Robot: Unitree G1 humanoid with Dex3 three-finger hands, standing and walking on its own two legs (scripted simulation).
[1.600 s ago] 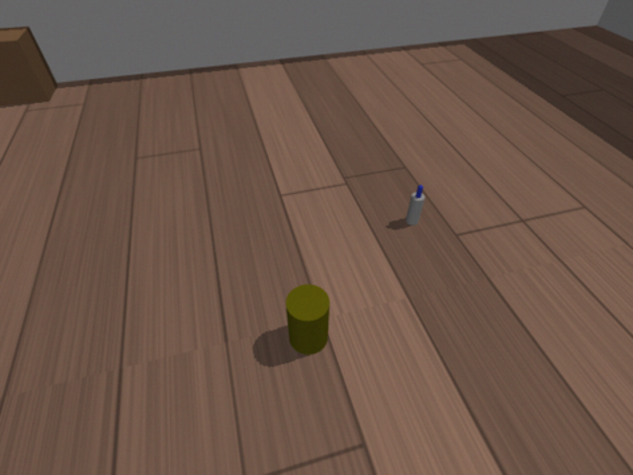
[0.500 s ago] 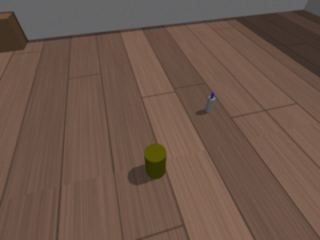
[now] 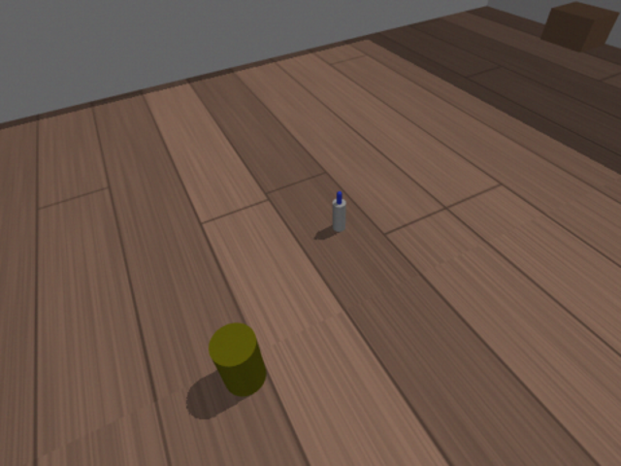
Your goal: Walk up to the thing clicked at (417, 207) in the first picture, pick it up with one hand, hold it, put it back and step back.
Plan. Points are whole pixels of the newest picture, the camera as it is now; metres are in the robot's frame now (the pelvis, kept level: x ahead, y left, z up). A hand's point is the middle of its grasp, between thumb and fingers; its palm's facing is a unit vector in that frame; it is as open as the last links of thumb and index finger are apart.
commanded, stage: walk up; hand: left
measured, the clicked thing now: (339, 210) +1.30 +0.00 -0.66
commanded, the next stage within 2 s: none
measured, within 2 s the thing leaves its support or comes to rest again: neither
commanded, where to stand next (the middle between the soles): +0.93 -0.13 m, yaw -12 degrees
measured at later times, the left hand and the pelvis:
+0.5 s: hand (198, 328) +0.39 +0.25 -0.12, palm faces -0.25 -0.90 -0.35, open 7.4 cm; pelvis +0.23 +0.00 +0.01, yaw -9 degrees
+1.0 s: hand (232, 271) +0.54 +0.22 -0.15, palm faces -0.22 -0.91 -0.36, open 7.4 cm; pelvis +0.46 -0.04 -0.01, yaw -12 degrees
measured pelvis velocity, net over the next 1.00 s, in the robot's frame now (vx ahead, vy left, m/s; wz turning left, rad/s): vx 0.46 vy -0.04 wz -0.21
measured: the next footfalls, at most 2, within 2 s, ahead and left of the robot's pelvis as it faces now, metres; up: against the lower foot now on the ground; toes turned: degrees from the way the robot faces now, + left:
left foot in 0.20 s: +0.25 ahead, +0.13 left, +0.00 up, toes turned +2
right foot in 0.60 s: +0.41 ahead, -0.18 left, +0.00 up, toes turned -13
